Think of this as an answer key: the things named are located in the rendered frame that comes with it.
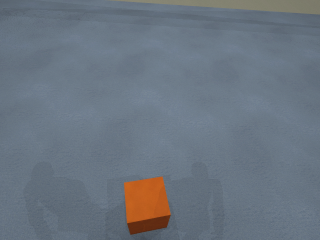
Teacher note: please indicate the carton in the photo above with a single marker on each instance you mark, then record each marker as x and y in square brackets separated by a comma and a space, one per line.
[147, 206]

